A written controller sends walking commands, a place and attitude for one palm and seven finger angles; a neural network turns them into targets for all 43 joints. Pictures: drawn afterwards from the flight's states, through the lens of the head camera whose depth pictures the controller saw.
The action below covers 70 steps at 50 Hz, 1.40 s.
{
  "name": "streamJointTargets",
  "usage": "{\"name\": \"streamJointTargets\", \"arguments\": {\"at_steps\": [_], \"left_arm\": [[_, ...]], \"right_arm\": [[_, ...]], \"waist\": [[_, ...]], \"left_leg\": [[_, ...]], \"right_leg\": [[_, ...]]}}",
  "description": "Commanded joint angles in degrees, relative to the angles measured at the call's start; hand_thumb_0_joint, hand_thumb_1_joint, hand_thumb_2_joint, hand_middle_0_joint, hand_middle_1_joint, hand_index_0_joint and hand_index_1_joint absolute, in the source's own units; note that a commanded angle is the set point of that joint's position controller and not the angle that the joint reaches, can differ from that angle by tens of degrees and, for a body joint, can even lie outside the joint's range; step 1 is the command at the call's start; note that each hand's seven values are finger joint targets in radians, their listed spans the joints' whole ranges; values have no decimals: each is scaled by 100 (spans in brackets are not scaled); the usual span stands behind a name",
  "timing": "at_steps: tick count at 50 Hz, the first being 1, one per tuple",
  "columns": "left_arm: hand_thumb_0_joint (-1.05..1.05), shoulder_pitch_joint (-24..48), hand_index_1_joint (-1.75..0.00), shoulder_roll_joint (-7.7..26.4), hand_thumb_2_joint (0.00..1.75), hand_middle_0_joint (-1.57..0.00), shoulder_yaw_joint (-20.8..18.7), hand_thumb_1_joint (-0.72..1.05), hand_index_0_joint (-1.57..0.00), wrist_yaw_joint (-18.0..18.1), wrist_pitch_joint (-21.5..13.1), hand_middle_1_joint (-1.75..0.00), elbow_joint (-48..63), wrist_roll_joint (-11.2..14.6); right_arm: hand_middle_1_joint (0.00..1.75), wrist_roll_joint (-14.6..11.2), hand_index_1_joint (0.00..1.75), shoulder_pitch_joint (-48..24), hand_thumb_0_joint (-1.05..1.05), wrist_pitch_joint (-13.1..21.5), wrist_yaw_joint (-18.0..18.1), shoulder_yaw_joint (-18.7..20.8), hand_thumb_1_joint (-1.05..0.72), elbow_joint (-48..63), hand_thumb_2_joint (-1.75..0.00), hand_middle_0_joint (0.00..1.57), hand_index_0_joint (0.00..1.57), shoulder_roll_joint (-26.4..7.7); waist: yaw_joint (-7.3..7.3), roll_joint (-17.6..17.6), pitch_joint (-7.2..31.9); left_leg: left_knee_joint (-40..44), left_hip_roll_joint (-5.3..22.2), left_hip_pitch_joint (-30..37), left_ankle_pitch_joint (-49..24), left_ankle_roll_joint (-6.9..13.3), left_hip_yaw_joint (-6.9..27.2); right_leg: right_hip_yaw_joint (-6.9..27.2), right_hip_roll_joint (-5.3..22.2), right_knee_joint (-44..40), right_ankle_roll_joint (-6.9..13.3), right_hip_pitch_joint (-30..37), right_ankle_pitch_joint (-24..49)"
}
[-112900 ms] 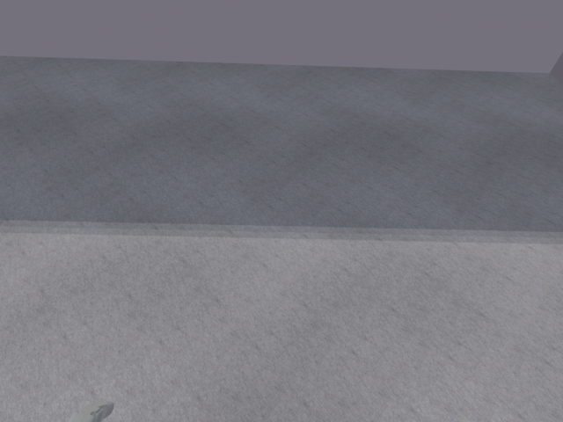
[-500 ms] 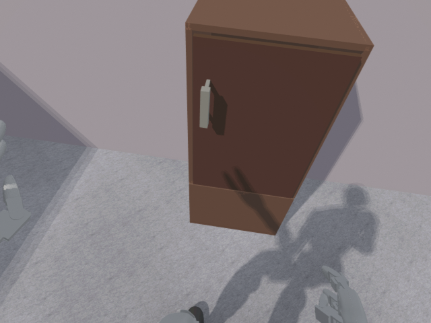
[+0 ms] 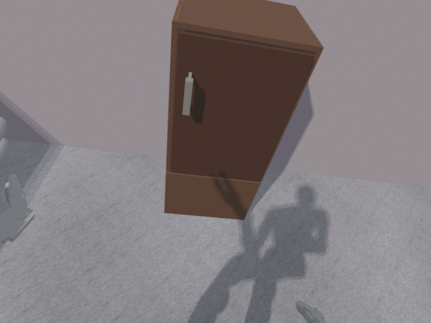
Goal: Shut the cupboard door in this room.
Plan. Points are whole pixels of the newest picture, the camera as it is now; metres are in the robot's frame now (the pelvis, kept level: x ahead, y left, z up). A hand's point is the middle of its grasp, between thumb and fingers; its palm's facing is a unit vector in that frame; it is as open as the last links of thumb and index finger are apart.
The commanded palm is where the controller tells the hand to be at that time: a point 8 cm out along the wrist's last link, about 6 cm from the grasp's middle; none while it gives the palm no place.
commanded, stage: stop stepping back and stand still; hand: left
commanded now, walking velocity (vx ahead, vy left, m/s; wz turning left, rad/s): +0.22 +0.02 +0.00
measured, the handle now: (188, 93) +0.76 +0.09 +0.01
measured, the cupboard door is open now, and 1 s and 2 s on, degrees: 0 0 0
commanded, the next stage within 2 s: let the arm hang, fingers relaxed in 0.40 s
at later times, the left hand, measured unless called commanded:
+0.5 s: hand (59, 227) +0.21 +0.23 +0.15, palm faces +0.39 -0.83 -0.40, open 7.4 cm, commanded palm none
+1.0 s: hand out of the picture -0.10 +0.16 -0.19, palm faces +0.02 -0.99 -0.16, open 7.2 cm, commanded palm none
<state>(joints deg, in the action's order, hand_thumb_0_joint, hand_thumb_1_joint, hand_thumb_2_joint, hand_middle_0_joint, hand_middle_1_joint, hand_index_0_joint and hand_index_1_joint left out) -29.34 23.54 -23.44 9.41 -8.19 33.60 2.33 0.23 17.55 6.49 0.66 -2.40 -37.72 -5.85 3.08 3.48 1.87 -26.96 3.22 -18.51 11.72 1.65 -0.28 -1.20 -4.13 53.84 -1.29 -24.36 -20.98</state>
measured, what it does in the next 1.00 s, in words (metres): steps on the spot: right foot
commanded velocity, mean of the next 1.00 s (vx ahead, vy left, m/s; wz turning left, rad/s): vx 0.01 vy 0.00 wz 0.00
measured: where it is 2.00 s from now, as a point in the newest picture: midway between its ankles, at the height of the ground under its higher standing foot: outside the picture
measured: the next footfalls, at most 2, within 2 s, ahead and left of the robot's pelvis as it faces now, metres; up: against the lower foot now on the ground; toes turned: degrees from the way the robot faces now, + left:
right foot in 0.18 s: -0.08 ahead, -0.10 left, +0.00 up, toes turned -5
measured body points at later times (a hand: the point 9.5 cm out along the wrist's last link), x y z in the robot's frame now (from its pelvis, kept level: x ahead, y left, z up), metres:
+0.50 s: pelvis -0.02 -0.02 -0.02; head -0.03 -0.01 +0.43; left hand +0.18 +0.27 +0.17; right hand +0.12 -0.27 -0.10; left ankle +0.04 +0.09 -0.75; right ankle -0.12 -0.10 -0.75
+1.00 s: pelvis -0.03 -0.01 -0.01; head -0.01 +0.01 +0.43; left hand -0.09 +0.21 -0.18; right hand -0.02 -0.26 -0.16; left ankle +0.04 +0.09 -0.75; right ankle -0.12 -0.10 -0.75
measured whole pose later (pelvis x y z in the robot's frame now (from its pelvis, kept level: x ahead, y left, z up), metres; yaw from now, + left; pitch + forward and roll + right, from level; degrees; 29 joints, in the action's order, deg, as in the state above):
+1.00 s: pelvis -0.03 -0.01 -0.01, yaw -1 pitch -2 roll -1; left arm -23.7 10.4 -0.2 0.7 2.8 -60.6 -0.4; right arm 0.9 16.2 -2.5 1.9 -0.4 -57.3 -10.9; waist -0.7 1.6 -5.1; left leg -30.5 0.2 -18.6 9.8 1.2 -0.2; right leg -4.6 -2.3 24.9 2.3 -1.6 -21.3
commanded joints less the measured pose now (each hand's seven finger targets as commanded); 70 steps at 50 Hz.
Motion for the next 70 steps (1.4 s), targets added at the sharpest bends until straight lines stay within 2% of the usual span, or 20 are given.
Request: {"name": "streamJointTargets", "arguments": {"at_steps": [1, 6, 9, 10, 12, 14, 16, 19, 21, 23, 24, 25, 26, 28, 33, 36, 40, 42, 54, 70], "left_arm": [[0, -719, -30, 1363, 90, -20, -866, 90, -20, 111, -506, -30, 1634, 58], [0, -697, -30, 1399, 90, -20, -1047, 90, -20, 103, -316, -30, 582, 237], [0, -287, -30, 1625, 90, -20, -1242, 90, -20, 106, -293, -30, 267, 244], [0, -106, -30, 1776, 90, -20, -1372, 90, -20, 140, -342, -30, 285, 250], [0, -34, -30, 1137, 90, -20, -730, 90, -20, 108, -249, -30, 177, 234], [0, 270, -30, 1223, 90, -20, -722, 90, -20, 113, -280, -30, 334, 160], [0, 538, -30, 1148, 90, -20, -574, 90, -20, 96, -320, -30, 468, 120], [0, 795, -30, 1255, 90, -20, -624, 90, -20, 96, -437, -30, 789, 43], [0, 740, -30, 1259, 90, -20, -664, 90, -20, 48, -488, -30, 721, 22], [0, 480, -30, 1281, 90, -20, -869, 90, -20, 79, -513, -30, 674, 44], [0, 192, -30, 1249, 90, -20, -932, 90, -20, 74, -548, -30, 603, 57], [0, 411, -30, -110, 90, -20, 1832, 90, -20, -677, 198, -30, -3974, -388], [0, 433, -30, 10, 90, -20, 1639, 90, -20, -824, 758, -30, -4123, -381], [0, 642, -30, -118, 90, -20, 1757, 90, -20, -888, 798, -30, -4256, -378], [0, 1082, -30, 178, 90, -20, 1796, 90, -20, -872, 736, -30, -5748, -420], [0, 1168, -30, 0, 90, -20, 1937, 90, -20, -766, 859, -30, -6577, -407], [0, 1033, -30, -275, 90, -20, 2078, 90, -20, -718, 909, -30, -7507, -303], [0, 759, -30, -513, 90, -20, 2062, 90, -20, -745, 938, -30, -8098, -259], [0, 259, -30, -982, 90, -20, 2263, 90, -20, -764, 835, -30, -9683, -272], [0, 48, -30, -1101, 90, -20, 2235, 90, -20, -718, 891, -30, -9923, -294]], "right_arm": [[30, 96, 30, -838, 0, 158, 215, 408, -90, 965, -90, 20, 20, -1150], [30, 71, 30, -645, 0, -96, 350, 436, -90, 909, -90, 20, 20, -1201], [30, 84, 30, -704, 0, -254, 315, 457, -90, 883, -90, 20, 20, -1246], [30, 108, 30, -752, 0, -197, 273, 422, -90, 898, -90, 20, 20, -1278], [30, -156, 30, -822, 0, -112, 262, 522, -90, 881, -90, 20, 20, -1271], [30, -176, 30, -935, 0, -70, 307, 461, -90, 889, -90, 20, 20, -1278], [30, -145, 30, -944, 0, 13, 390, 451, -90, 818, -90, 20, 20, -1326], [30, -71, 30, -886, 0, 98, 411, 399, -90, 843, -90, 20, 20, -1337], [30, -12, 30, -993, 0, 154, 405, 383, -90, 795, -90, 20, 20, -1290], [30, -86, 30, -957, 0, 143, 383, 406, -90, 930, -90, 20, 20, -1270], [30, -90, 30, -945, 0, 127, 369, 407, -90, 964, -90, 20, 20, -1216], [30, -102, 30, -1191, 0, 398, -68, 591, -90, -150, -90, 20, 20, -1941], [30, -81, 30, -803, 0, -7, -73, 611, -90, -69, -90, 20, 20, -1928], [30, -11, 30, -699, 0, -130, -34, 618, -90, -13, -90, 20, 20, -1769], [30, 121, 30, -918, 0, -430, -11, 525, -90, -27, -90, 20, 20, -1775], [30, 172, 30, -813, 0, -640, 28, 436, -90, -266, -90, 20, 20, -1481], [30, 144, 30, -206, 0, -680, 88, 389, -90, -913, -90, 20, 20, -1505], [30, 99, 30, -469, 0, -712, 131, 345, -90, -1094, -90, 20, 20, -1292], [30, 21, 30, 65, 0, -687, 216, 348, -90, -2125, -90, 20, 20, -1086], [30, 69, 30, 339, 0, -765, 186, 348, -90, -2572, -90, 20, 20, -739]], "waist": [[-182, -2038, 382], [-111, -1461, 585], [-169, -82, 239], [-191, 9, 186], [-231, 1030, 164], [-226, 688, -44], [-136, -543, -123], [-213, -1757, 73], [-277, -1464, -207], [-297, -996, -461], [-274, -847, -351], [-113, -443, -299], [-201, -409, 459], [-242, 59, 691], [-373, 1476, 293], [-307, 871, -269], [-186, -1345, -294], [-358, -1921, -570], [-230, -73, -494], [-287, -479, -1249]], "left_leg": [[1922, 702, 774, 2004, -160, 1140], [995, 351, 2, 1006, -231, 384], [-1059, 108, -517, 624, -300, 52], [-1241, 118, -616, 314, -279, 25], [-1490, -20, -787, 248, -199, -15], [-953, 24, -600, 155, -101, -127], [-296, -39, 414, -1147, 13, -65], [188, 569, 1062, -2422, 393, 1160], [948, 856, 83, -348, 333, 1492], [993, 536, -540, 1252, 194, 1090], [604, 256, -409, 1094, 51, 669], [-858, 268, 61, -1106, 25, 323], [-1044, 271, 401, -1661, -10, 213], [-1307, 230, 159, -1625, -25, 276], [-1591, -111, -788, -38, -8, 182], [-1357, -150, -572, 179, -45, 41], [-538, 327, 863, -2627, 292, 728], [86, 374, 330, -1341, 343, 969], [369, 255, 1154, -877, 169, 612], [970, 134, 547, 525, 95, 655]], "right_leg": [[-571, -215, -1924, 124, 445, -540], [-393, 237, -3635, 445, 2260, 288], [1229, 1786, -4103, 1145, 1470, -279], [1260, 2037, -3980, 1213, 1460, 839], [976, 1735, -3455, 1048, 1887, 2163], [563, 1600, -3090, 813, 1880, 3104], [118, 1192, -2468, 415, 1270, 3049], [-52, 413, -1807, -3, 676, 1641], [43, 369, -2209, 53, 1103, -210], [195, 455, -3161, 169, 1507, 9], [426, 640, -3506, 288, 1442, 100], [272, 1151, -2919, 490, 743, 1710], [554, 1443, -2717, 472, 1077, 3188], [519, 1394, -2384, 534, 1311, 3758], [656, 1675, -2345, 849, 2167, 5140], [586, 1678, -2481, 795, 1963, 4972], [227, 910, -2341, 316, 1132, 1955], [265, 834, -2998, 355, 1458, 577], [279, 919, -3751, 454, 1395, 803], [266, 866, -3669, 471, 1024, -210]]}}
